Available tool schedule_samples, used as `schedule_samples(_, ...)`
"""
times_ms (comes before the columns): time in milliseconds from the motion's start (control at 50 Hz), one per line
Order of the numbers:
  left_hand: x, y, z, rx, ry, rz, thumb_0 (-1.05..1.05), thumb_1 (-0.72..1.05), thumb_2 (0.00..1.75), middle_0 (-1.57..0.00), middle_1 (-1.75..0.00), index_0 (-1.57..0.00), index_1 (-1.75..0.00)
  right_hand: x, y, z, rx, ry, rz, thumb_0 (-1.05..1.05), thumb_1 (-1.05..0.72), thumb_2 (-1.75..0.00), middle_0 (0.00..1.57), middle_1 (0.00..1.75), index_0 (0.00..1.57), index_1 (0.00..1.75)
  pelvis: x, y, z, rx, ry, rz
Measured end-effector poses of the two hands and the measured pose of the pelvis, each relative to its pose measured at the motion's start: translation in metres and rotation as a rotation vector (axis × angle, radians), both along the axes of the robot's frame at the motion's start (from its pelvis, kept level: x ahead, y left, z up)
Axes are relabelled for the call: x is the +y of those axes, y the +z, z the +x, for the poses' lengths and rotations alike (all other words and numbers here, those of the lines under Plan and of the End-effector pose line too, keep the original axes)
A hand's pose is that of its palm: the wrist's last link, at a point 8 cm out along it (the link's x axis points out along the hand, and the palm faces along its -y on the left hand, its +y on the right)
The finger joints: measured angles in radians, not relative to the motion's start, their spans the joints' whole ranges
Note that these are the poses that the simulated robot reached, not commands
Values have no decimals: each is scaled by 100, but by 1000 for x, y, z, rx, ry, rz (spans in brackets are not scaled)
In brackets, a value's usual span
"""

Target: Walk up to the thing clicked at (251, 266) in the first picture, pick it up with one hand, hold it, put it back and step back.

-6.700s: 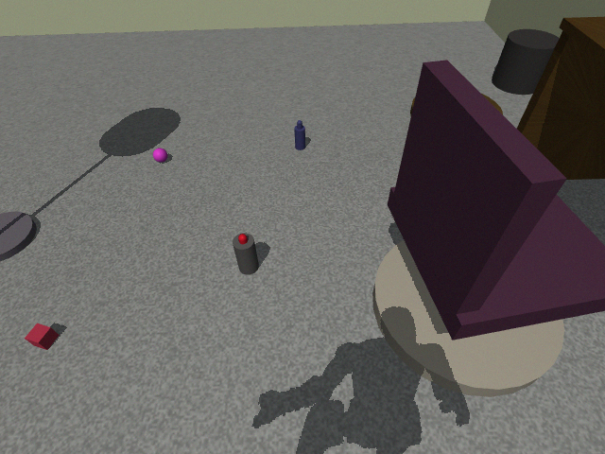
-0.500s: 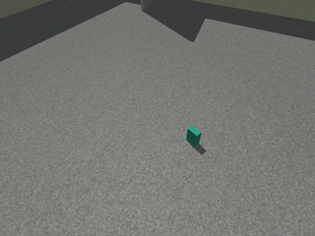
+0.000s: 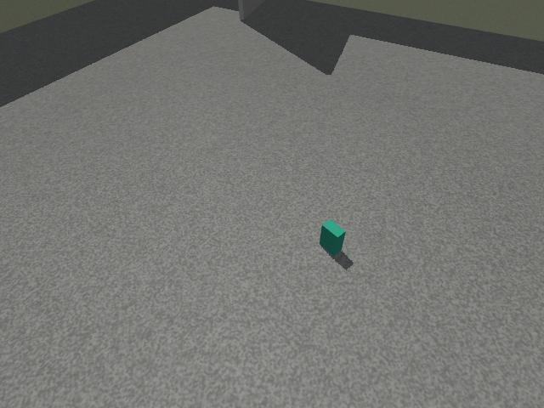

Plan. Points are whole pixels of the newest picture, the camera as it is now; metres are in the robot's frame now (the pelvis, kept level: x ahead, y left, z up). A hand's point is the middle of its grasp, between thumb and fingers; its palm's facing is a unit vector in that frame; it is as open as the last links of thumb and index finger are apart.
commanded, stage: stand
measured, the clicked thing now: out of the picture -0.25 -0.91 -0.68
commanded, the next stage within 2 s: walk up in 0.44 s
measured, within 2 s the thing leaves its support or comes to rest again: neither
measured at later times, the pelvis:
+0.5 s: pelvis -0.01 +0.00 +0.00, yaw -3 degrees
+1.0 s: pelvis -0.04 +0.05 -0.02, yaw -25 degrees
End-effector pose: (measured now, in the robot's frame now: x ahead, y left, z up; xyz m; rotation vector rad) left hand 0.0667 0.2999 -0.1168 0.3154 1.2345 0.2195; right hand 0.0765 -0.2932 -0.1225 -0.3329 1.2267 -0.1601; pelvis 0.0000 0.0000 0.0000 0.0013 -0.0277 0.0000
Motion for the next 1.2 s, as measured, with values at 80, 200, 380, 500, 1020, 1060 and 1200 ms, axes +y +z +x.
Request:
schedule_samples(80,1,0,0,0,0,0,0,90,90,-21,-30,-21,-30,0,0,-2,0,-2,-1,1,-91,-90,20,30,20,30,1,0,0,-1,-1,1)
schedule_samples(200,2,0,-3,3,-1,1,0,90,90,-21,-30,-21,-30,1,0,-4,4,-5,0,1,-91,-90,20,30,20,30,1,0,-1,-3,-2,1)
schedule_samples(380,3,1,-7,8,-2,5,0,90,90,-21,-30,-21,-30,1,-1,-9,5,-6,1,1,-91,-90,20,30,20,30,2,0,-3,-6,-3,2)
schedule_samples(500,6,-1,-10,17,-30,14,0,90,90,-21,-30,-21,-30,-4,-1,-8,-32,-45,2,1,-91,-90,20,30,20,30,5,-4,-10,6,-53,-3)
schedule_samples(1020,3,4,108,-56,-538,57,0,90,90,-20,-30,-21,-30,18,5,-208,-47,-472,-83,1,-90,-90,20,30,21,30,44,-21,-43,4,-441,-10)
schedule_samples(1060,-10,6,115,-94,-567,74,0,90,90,-20,-30,-21,-30,12,-7,-224,-32,-505,-74,1,-90,-90,20,30,20,30,37,-28,-47,-3,-458,-27)
schedule_samples(1200,-46,19,123,-136,-644,63,0,90,90,-21,-30,-21,-30,20,-16,-239,-28,-583,-25,1,-91,-90,20,30,20,30,30,-20,-44,-22,-543,6)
